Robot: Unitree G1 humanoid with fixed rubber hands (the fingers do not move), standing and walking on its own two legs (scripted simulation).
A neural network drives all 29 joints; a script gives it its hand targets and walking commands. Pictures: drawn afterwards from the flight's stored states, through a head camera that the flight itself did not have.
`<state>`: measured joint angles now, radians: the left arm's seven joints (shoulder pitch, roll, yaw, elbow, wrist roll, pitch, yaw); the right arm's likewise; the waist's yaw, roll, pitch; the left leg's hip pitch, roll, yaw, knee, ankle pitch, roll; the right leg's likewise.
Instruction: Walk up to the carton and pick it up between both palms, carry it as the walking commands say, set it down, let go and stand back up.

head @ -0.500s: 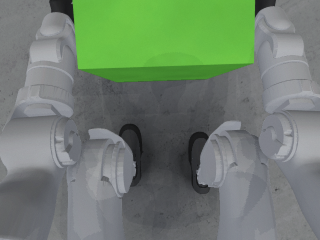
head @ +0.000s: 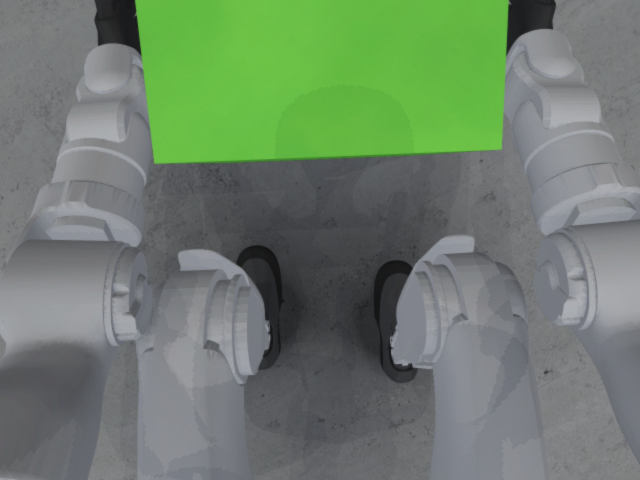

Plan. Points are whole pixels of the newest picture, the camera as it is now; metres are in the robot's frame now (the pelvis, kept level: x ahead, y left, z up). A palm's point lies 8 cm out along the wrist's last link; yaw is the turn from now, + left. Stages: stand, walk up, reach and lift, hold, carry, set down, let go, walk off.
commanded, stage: set down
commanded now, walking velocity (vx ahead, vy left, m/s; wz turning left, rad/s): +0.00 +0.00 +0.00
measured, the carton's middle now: (319, 60) +0.52 +0.01 -0.23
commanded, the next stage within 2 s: let go in 1.52 s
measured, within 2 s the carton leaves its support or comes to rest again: neither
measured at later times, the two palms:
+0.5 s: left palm (62, 17) +0.53 +0.23 -0.11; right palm out of the picture +0.54 -0.21 -0.11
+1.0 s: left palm out of the picture +0.53 +0.24 +0.05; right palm out of the picture +0.54 -0.22 +0.05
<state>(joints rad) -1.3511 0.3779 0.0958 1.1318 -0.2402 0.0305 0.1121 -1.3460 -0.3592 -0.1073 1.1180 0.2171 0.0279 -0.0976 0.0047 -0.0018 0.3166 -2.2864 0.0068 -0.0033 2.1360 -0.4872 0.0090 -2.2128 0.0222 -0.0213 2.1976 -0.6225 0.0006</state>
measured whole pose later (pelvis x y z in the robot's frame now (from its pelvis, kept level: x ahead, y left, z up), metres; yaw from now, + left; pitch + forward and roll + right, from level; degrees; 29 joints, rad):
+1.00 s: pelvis +0.02 +0.00 +0.14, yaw +0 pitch +45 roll -1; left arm -1.09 0.38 0.25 0.81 -0.11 0.19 -0.01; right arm -1.07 -0.38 -0.24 0.81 0.14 0.18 0.02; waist 0.00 -0.01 -0.03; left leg -1.99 0.00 0.00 1.64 -0.44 0.01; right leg -1.94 0.03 -0.01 1.69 -0.54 0.00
